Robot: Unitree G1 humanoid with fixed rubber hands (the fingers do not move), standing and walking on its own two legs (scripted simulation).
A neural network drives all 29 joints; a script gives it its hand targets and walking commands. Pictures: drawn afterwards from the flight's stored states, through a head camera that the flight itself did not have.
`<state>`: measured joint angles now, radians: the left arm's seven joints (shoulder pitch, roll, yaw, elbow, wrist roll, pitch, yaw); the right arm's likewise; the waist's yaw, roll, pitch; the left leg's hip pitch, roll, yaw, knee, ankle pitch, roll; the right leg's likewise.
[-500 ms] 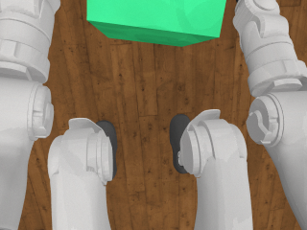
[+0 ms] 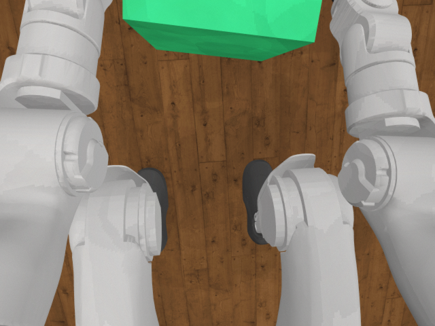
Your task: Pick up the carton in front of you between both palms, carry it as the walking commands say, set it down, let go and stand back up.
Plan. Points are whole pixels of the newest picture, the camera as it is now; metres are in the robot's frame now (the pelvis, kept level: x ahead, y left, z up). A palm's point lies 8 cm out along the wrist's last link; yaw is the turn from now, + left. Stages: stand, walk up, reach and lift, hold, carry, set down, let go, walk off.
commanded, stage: reach and lift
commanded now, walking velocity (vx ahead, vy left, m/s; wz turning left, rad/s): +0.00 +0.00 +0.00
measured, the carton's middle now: out of the picture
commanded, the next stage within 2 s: none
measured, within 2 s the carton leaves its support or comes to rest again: leaves its support in 0.08 s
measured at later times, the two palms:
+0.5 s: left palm out of the picture +0.52 +0.14 +0.03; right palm out of the picture +0.50 -0.16 +0.02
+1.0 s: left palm out of the picture +0.48 +0.14 +0.16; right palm out of the picture +0.46 -0.16 +0.14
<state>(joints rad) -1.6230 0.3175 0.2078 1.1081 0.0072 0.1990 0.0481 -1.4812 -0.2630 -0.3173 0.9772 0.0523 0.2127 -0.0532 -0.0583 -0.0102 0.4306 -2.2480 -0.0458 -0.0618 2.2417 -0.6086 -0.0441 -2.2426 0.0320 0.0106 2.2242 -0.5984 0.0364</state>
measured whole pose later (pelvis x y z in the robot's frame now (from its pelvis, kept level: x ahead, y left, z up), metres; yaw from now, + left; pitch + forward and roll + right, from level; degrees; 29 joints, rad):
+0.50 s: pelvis -0.01 -0.01 +0.09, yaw +1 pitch +42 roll +1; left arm -1.25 0.08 0.50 0.86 0.28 0.37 0.02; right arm -1.17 -0.02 -0.54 0.77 -0.23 0.40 -0.08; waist -0.03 -0.01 -0.08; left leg -2.11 -0.06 -0.06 1.89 -0.52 -0.05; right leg -2.12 0.06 0.05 1.89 -0.50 0.04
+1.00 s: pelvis +0.02 +0.00 +0.20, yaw +0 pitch +40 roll +0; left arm -0.92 -0.06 0.44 0.64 0.25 0.41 0.03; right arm -0.83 0.05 -0.45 0.56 -0.19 0.44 -0.05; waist 0.00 0.02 -0.21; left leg -1.75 -0.06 -0.06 1.54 -0.49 -0.03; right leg -1.75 0.05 0.07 1.53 -0.47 0.04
